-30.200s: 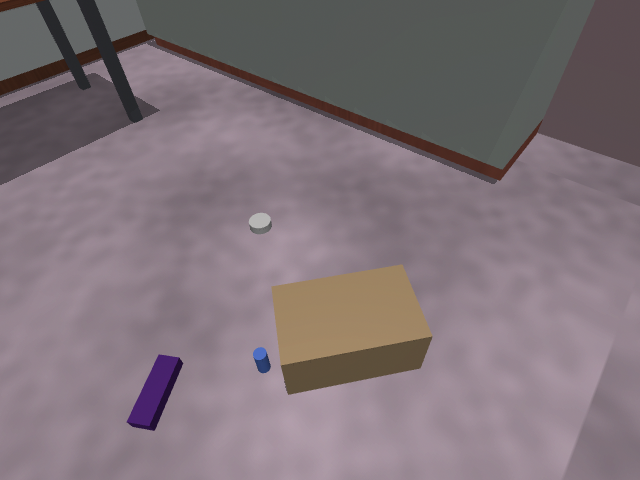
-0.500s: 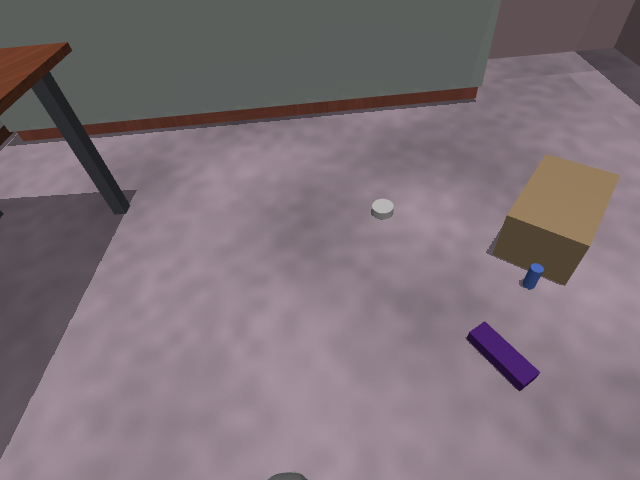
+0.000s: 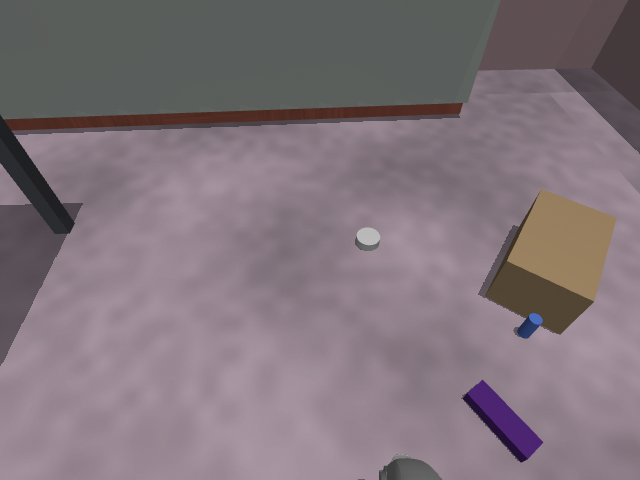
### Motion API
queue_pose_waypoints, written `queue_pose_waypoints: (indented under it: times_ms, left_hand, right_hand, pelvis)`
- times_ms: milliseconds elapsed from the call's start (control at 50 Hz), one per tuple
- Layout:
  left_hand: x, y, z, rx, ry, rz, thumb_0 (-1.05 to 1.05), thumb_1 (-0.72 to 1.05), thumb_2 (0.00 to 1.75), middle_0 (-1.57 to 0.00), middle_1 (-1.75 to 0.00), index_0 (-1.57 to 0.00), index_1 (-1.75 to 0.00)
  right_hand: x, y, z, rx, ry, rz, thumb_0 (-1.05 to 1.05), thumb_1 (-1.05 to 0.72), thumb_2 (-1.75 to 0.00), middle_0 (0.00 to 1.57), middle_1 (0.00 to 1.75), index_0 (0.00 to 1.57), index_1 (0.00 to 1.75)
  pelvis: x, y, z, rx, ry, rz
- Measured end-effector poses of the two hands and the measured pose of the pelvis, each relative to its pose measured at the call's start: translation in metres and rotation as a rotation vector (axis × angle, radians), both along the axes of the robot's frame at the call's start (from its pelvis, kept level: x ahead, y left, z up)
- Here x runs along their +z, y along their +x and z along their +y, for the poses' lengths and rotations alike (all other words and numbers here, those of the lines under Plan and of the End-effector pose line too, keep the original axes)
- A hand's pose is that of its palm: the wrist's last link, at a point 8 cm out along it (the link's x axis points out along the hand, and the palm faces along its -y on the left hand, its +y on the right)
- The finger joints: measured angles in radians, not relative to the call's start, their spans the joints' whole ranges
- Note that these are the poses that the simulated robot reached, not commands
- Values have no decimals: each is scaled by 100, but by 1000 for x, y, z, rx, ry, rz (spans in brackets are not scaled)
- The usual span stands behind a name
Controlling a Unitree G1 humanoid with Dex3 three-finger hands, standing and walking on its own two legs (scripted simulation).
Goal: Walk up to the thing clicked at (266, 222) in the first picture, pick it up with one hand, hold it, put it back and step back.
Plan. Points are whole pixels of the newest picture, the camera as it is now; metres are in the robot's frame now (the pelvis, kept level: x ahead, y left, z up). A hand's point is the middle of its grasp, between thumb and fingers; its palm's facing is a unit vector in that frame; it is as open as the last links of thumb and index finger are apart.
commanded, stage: walk up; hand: right
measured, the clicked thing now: (367, 239) +1.12 -0.22 -0.75
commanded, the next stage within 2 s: none
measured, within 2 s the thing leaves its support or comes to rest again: neither
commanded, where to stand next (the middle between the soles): +0.73 +0.02 m, yaw +0 degrees
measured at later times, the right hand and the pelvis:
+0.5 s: hand (497, 371) +0.30 -0.27 -0.14, palm faces -0.10 +0.91 -0.39, open 7.4 cm; pelvis +0.23 +0.01 -0.02, yaw +2 degrees
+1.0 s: hand (467, 307) +0.44 -0.27 -0.17, palm faces -0.02 +0.93 -0.36, open 7.4 cm; pelvis +0.42 +0.01 -0.02, yaw -1 degrees
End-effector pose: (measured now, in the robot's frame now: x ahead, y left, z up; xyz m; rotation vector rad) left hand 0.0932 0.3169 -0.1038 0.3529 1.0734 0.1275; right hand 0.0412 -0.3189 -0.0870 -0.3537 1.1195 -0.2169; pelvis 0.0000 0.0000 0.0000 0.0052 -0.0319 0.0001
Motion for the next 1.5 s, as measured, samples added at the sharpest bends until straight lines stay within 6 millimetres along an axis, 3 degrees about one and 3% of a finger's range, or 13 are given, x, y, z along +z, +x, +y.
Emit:
queue_pose_waypoints:
  times_ms: [120, 180, 360, 460, 560, 660, 760, 860, 960, 1140, 1300, 1380, 1500]
  left_hand:
    - [7, 87, -15, -54, 40, -41, 0, 91, 90, -20, -30, -20, -30]
    - [5, 119, -20, -44, 68, -92, 0, 91, 90, -20, -30, -20, -30]
    - [13, 143, -15, 38, 46, -39, 0, 90, 90, -21, -30, -20, -30]
    - [-2, 154, 10, 82, 26, 22, 0, 90, 90, -21, -30, -20, -30]
    - [-28, 187, 37, 103, 15, 83, 0, 90, 90, -21, -30, -20, -30]
    - [-24, 243, 38, 63, -11, 82, 1, 91, 90, -20, -30, -20, -30]
    - [-11, 302, 32, 11, -24, 49, 0, 91, 90, -20, -30, -20, -30]
    - [-1, 361, 23, -29, 1, 26, 0, 91, 90, -20, -30, -20, -30]
    - [1, 417, 11, -38, 54, -43, 0, 91, 90, -21, -30, -20, -30]
    - [18, 442, 11, 27, 61, -26, 0, 90, 90, -21, -30, -20, -30]
    - [-6, 459, 43, 84, 25, 62, 0, 90, 90, -21, -30, -20, -30]
    - [-28, 485, 58, 85, 11, 105, 0, 90, 90, -21, -30, -20, -30]
    - [-25, 542, 54, 40, -25, 98, 0, 91, 90, -20, -30, -20, -30]
  right_hand:
    - [-27, 32, -21, -35, 25, 55, 0, -90, -90, 21, 30, 20, 30]
    - [-44, 59, -30, -40, 24, 94, 1, -90, -90, 21, 30, 20, 30]
    - [-30, 167, -16, 48, 46, 79, 1, -91, -90, 21, 29, 20, 30]
    - [-17, 230, -1, 89, 14, 51, 1, -91, -90, 21, 29, 20, 30]
    - [-8, 286, 15, 79, -48, -36, 0, -91, -90, 21, 29, 20, 30]
    - [8, 311, 29, 39, -52, -63, 0, -90, -90, 21, 29, 20, 30]
    - [8, 325, 30, 14, -40, -21, 0, -90, -90, 21, 30, 20, 30]
    - [-8, 342, 20, -16, -10, 25, 0, -90, -90, 21, 30, 20, 30]
    - [-38, 372, 5, -34, 17, 80, 0, -90, -90, 21, 30, 20, 30]
    - [-33, 460, 14, 27, 53, 75, 1, -91, -90, 21, 29, 20, 30]
    - [-15, 543, 32, 68, 1, 37, 1, -91, -90, 21, 29, 20, 30]
    - [-10, 577, 43, 55, -51, -27, 0, -91, -90, 21, 29, 20, 30]
    - [8, 596, 53, 23, -57, -34, 0, -90, -90, 21, 30, 20, 30]
  pelvis:
    - [-14, 65, -14, -12, 16, -2]
    - [-25, 94, -23, -3, -3, -9]
    - [-8, 164, -14, 29, -31, -11]
    - [-10, 208, 3, 35, -39, -9]
    - [-22, 253, 28, 24, -17, -13]
    - [-9, 288, 35, 11, -14, -11]
    - [-2, 323, 37, 2, -7, -2]
    - [-5, 363, 29, -11, 8, -2]
    - [-21, 406, 11, -15, -3, -8]
    - [-6, 464, 12, 2, -19, -16]
    - [-10, 522, 36, 13, -32, -12]
    - [-20, 551, 52, 10, -12, -19]
    - [-7, 583, 56, 0, -12, -16]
